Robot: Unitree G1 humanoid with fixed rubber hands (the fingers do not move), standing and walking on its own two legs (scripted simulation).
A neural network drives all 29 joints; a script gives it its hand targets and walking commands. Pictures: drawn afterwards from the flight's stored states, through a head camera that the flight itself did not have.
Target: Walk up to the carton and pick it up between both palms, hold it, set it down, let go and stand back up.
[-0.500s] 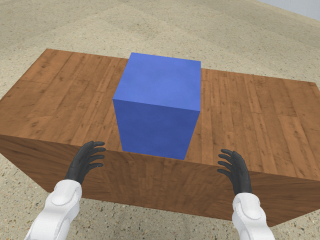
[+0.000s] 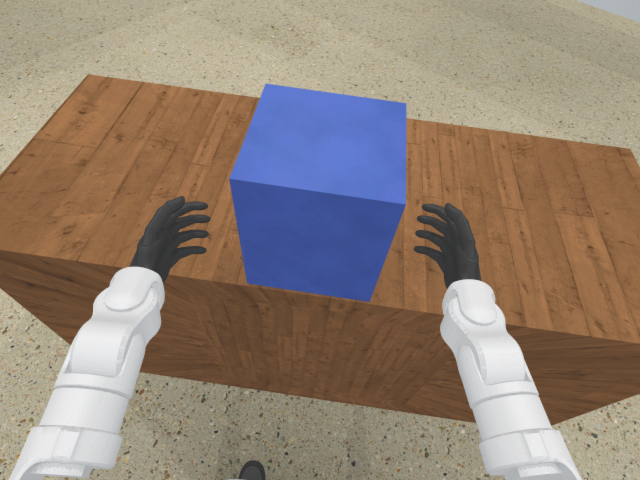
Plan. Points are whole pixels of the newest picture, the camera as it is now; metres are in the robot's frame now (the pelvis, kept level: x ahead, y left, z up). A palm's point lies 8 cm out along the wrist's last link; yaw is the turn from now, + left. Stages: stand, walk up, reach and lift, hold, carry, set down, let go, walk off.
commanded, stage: reach and lift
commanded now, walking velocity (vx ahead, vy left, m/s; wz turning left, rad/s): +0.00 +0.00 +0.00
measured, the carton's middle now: (320, 199) +0.50 +0.00 +0.01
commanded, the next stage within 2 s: none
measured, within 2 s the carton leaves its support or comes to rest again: neither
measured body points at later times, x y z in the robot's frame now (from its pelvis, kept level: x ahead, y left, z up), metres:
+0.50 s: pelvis +0.01 +0.01 +0.00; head +0.06 +0.03 +0.44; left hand +0.45 +0.21 +0.12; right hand +0.44 -0.15 +0.10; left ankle +0.08 +0.14 -0.74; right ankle -0.06 -0.09 -0.74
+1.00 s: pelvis +0.02 -0.01 -0.01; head +0.12 -0.02 +0.43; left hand +0.50 +0.16 +0.11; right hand +0.48 -0.20 +0.08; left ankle +0.09 +0.14 -0.74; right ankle -0.06 -0.09 -0.74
